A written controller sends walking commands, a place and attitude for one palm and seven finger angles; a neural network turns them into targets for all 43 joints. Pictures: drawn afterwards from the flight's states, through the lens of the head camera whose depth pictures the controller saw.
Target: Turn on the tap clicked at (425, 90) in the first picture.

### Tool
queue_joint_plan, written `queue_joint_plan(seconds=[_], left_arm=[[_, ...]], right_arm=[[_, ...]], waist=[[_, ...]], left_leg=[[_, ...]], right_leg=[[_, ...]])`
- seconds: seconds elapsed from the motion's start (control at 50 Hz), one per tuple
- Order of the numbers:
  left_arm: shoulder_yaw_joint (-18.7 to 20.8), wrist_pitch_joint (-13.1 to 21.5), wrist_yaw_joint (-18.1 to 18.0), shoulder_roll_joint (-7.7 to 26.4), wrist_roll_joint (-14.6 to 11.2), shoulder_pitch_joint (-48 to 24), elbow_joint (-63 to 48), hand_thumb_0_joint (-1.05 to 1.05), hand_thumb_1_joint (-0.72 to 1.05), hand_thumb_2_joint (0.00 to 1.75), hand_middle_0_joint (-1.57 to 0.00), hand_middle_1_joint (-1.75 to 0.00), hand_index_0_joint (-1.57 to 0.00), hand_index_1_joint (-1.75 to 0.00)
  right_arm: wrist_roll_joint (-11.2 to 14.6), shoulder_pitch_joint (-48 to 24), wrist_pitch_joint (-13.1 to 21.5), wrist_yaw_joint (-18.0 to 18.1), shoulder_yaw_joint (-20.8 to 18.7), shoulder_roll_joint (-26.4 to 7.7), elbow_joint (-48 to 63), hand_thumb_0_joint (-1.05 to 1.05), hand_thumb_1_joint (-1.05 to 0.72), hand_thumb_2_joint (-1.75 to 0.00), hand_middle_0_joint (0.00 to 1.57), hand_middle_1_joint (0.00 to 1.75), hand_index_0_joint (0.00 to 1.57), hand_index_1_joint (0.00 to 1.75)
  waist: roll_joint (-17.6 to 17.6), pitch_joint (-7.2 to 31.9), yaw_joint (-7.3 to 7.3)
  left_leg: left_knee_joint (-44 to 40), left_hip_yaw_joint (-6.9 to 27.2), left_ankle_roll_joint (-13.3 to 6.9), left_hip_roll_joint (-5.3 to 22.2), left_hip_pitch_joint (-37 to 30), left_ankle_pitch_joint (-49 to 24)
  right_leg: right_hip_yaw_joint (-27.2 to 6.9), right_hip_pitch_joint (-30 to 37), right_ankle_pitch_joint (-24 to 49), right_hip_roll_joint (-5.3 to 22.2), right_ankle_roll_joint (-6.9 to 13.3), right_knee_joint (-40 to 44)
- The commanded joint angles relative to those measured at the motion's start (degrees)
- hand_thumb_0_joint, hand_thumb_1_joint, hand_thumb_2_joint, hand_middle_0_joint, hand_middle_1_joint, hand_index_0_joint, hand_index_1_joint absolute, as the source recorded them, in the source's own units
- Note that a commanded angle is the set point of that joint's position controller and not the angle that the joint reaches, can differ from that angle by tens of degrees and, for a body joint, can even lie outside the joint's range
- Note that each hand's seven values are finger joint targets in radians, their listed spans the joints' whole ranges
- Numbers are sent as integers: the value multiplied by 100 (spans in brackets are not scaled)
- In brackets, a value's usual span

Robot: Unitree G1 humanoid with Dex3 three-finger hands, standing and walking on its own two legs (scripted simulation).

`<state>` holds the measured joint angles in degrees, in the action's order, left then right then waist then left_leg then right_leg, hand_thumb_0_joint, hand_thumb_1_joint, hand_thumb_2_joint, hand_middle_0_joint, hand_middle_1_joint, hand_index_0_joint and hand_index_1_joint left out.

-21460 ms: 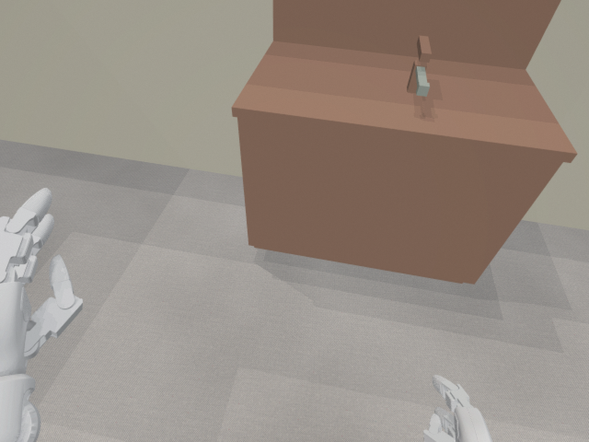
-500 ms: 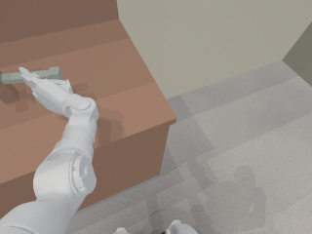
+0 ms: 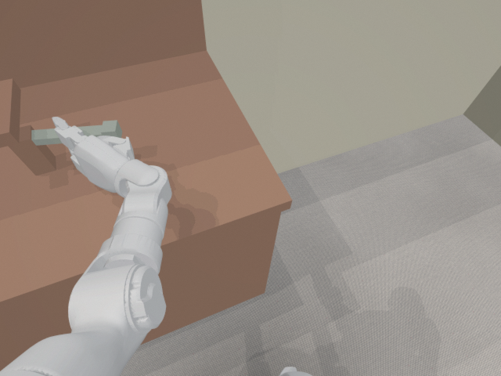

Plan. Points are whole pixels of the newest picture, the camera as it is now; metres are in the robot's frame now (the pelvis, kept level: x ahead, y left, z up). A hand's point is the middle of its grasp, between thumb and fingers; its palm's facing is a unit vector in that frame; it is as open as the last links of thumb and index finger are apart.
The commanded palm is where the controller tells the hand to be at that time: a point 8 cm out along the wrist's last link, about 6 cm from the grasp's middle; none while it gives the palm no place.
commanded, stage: lift the hand up off the lever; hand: left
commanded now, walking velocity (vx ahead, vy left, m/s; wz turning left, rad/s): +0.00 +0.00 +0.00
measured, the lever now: (111, 131) +0.52 +0.22 +0.07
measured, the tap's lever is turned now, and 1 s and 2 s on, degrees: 75 75 75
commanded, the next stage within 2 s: draw the hand back beside the body in 1.80 s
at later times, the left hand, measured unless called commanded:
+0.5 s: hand (124, 140) +0.47 +0.18 +0.10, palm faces +0.81 -0.57 -0.13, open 7.8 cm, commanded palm +0.42 +0.20 +0.11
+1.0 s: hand (107, 136) +0.46 +0.20 +0.13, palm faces +0.82 -0.56 -0.10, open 7.8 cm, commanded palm +0.40 +0.20 +0.13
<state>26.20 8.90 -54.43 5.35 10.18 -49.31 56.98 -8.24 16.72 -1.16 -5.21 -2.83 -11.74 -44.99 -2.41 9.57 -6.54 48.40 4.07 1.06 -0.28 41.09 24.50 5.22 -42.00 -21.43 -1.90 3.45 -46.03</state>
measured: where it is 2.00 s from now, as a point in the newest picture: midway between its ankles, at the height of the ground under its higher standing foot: outside the picture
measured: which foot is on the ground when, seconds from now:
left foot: down 0.00-1.00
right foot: down 0.00-1.00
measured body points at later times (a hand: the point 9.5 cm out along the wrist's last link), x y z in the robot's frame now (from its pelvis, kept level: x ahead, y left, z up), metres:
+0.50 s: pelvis -0.01 +0.00 +0.01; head +0.05 -0.01 +0.45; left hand +0.42 +0.21 +0.11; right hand +0.04 -0.25 -0.13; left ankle -0.02 +0.13 -0.70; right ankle +0.00 -0.08 -0.70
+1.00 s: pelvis +0.00 +0.00 +0.02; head +0.04 -0.01 +0.46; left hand +0.41 +0.22 +0.13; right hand +0.05 -0.25 -0.12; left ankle -0.02 +0.13 -0.70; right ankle +0.00 -0.08 -0.70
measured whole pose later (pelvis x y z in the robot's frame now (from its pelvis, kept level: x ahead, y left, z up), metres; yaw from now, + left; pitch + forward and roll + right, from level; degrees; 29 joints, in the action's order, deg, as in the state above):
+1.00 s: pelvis +0.00 +0.00 +0.02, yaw +0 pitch +12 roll -1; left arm 23.6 1.2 -52.3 4.3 7.2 -44.1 46.9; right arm -6.3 16.8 -1.3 -2.9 -3.2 -12.6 -45.8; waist -2.6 7.9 -4.8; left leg 41.4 3.8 0.9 -0.2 31.9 21.8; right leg 4.8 -32.9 -18.8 -2.0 3.4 -39.3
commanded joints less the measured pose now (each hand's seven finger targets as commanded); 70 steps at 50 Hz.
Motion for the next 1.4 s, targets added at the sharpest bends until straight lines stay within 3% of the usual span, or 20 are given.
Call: queue_joint_plan(seconds=[0.0, 0.08, 0.12, 0.2, 0.22, 0.32, 0.38, 0.46, 0.52, 0.6, 0.68, 0.74, 0.96, 1.02, 1.12, 1.16, 1.22, 1.26, 1.32, 1.38], left_arm=[[-296, 199, -7, 882, 213, -2440, -1299, 0, 90, 90, -15, -15, -15, -15], [-251, 120, 14, 943, 167, -2384, -1411, 0, 90, 90, -15, -15, -15, -15], [-246, 100, 31, 998, 176, -2410, -1589, 0, 90, 90, -15, -15, -15, -15], [-441, 42, 66, 827, 153, -2490, -1425, 0, 90, 90, -15, -15, -15, -15], [-310, 53, 64, 1012, 163, -2590, -1441, 0, 90, 90, -15, -15, -15, -15], [-388, 48, 49, 934, 158, -2597, -1425, 0, 90, 90, -15, -15, -15, -15], [-447, -37, 35, 857, 135, -2777, -1079, 0, 90, 90, -15, -15, -15, -15], [-225, 23, -39, 1179, 174, -3155, -1181, 0, 90, 90, -15, -15, -15, -15], [-111, 3, -50, 1295, 260, -2827, -1295, 0, 90, 90, -15, -15, -15, -15], [-246, -177, 26, 1071, 136, -2540, -1297, 0, 90, 90, -15, -15, -15, -15], [-144, -259, 76, 1183, 47, -2520, -1478, 0, 90, 90, -15, -15, -15, -15], [-306, -229, 98, 1095, 118, -2576, -1899, 0, 90, 90, -15, -15, -15, -15], [-772, -499, 230, 522, -82, -2230, -2363, 0, 90, 90, -15, -15, -15, -15], [-586, -626, 180, 691, -78, -2185, -2095, 0, 90, 90, -15, -15, -15, -15], [-454, -679, 115, 893, 17, -2428, -2302, 0, 90, 90, -15, -15, -15, -15], [-643, -731, 118, 656, 41, -2493, -2208, 0, 90, 90, -15, -15, -15, -15], [-368, -801, 129, 909, 6, -2106, -2264, 0, 90, 90, -15, -15, -15, -15], [-735, -877, 188, 514, -33, -2228, -2329, 0, 90, 90, -15, -15, -15, -15], [-500, -972, 192, 739, -107, -2088, -2323, 0, 90, 90, -15, -15, -15, -15], [-709, -1006, 204, 546, -121, -2298, -2478, 0, 90, 90, -15, -15, -15, -15]], right_arm=[[34, 506, 117, 66, -253, -791, 383, 0, -90, -90, 20, 30, 20, 30], [61, 457, 114, 110, -255, -798, 414, 0, -90, -90, 20, 30, 20, 30], [73, 434, 108, 141, -262, -797, 405, 0, -90, -90, 20, 30, 20, 30], [97, 313, 148, 162, -239, -794, 378, 0, -90, -90, 20, 30, 20, 30], [98, 301, 142, 191, -246, -813, 342, 0, -90, -90, 20, 30, 20, 30], [87, 286, 170, 201, -239, -800, 306, 0, -90, -90, 20, 30, 20, 30], [104, 253, 176, 211, -217, -811, 294, 0, -90, -90, 20, 30, 20, 30], [80, 271, 194, 231, -199, -806, 290, 0, -90, -90, 20, 30, 20, 30], [52, 366, 163, 223, -225, -802, 326, 0, -90, -90, 20, 30, 20, 30], [117, 363, 136, 214, -233, -817, 405, 0, -90, -90, 20, 30, 20, 30], [145, 354, 150, 237, -234, -825, 404, 0, -90, -90, 20, 30, 20, 30], [143, 341, 169, 241, -244, -794, 402, 0, -90, -90, 20, 30, 20, 30], [209, 75, 185, 282, -235, -768, 397, 0, -90, -90, 20, 30, 20, 30], [211, -20, 170, 324, -230, -799, 343, 0, -90, -90, 20, 30, 20, 30], [190, -90, 122, 371, -217, -763, 368, 0, -90, -90, 20, 30, 20, 30], [186, -112, 127, 350, -189, -730, 386, 0, -90, -90, 20, 30, 20, 30], [192, -112, 98, 379, -227, -751, 422, 0, -90, -90, 20, 30, 20, 30], [230, -162, 85, 372, -204, -721, 459, 0, -90, -90, 20, 30, 20, 30], [240, -175, 97, 404, -207, -768, 445, 0, -90, -90, 20, 30, 20, 30], [264, -243, 129, 406, -181, -724, 457, 0, -90, -90, 20, 30, 20, 30]], waist=[[69, 2180, -66], [261, 2145, -71], [102, 2160, -32], [270, 1815, -124], [152, 1807, -102], [-2, 1948, -60], [303, 1684, -159], [183, 1942, -129], [3, 2236, 6], [312, 2105, -38], [404, 1986, -16], [82, 2064, 20], [48, 1714, 74], [290, 1484, 112], [175, 1789, 190], [240, 1713, 115], [222, 1920, 256], [246, 1783, 164], [292, 1707, 252], [329, 1655, 185]], left_leg=[[-387, -249, -124, -87, -859, -2241], [-438, -278, -168, -101, -818, -2104], [-487, -258, -155, -100, -883, -2107], [-559, -271, -192, -107, -771, -1744], [-585, -243, -186, -113, -791, -1663], [-636, -215, -149, -117, -950, -1752], [-689, -222, -193, -113, -795, -1499], [-671, -239, -226, -134, -824, -1468], [-648, -249, -176, -122, -935, -1883], [-706, -307, -192, -96, -918, -1959], [-806, -322, -221, -101, -958, -1876], [-841, -319, -200, -91, -1196, -2095], [-1045, -291, -124, -91, -1583, -2258], [-1127, -262, -126, -110, -1422, -1967], [-1108, -286, -106, -120, -1550, -2182], [-1081, -299, -106, -109, -1542, -2213], [-1083, -308, -90, -107, -1586, -2360], [-1131, -320, -73, -88, -1631, -2418], [-1198, -301, -89, -107, -1634, -2327], [-1232, -342, -130, -111, -1637, -2185]], right_leg=[[-168, 1838, 2345, 124, -257, 494], [-211, 2019, 2396, 149, -289, 587], [-219, 2063, 2370, 153, -266, 594], [-232, 1920, 2007, 153, -282, 731], [-240, 1904, 1870, 160, -264, 743], [-207, 1887, 1827, 135, -231, 731], [-207, 1780, 1582, 145, -259, 822], [-250, 1830, 1570, 151, -272, 811], [-239, 2061, 2028, 142, -248, 707], [-236, 2222, 2225, 148, -284, 799], [-258, 2357, 2223, 153, -306, 923], [-246, 2390, 2357, 142, -268, 901], [-154, 2395, 2228, 115, -213, 1070], [-152, 2394, 1959, 131, -214, 1152], [-177, 2521, 2166, 148, -206, 1093], [-159, 2418, 2190, 158, -222, 1075], [-174, 2643, 2371, 152, -211, 1068], [-157, 2598, 2409, 160, -214, 1092], [-169, 2674, 2334, 150, -218, 1182], [-202, 2687, 2277, 178, -246, 1262]])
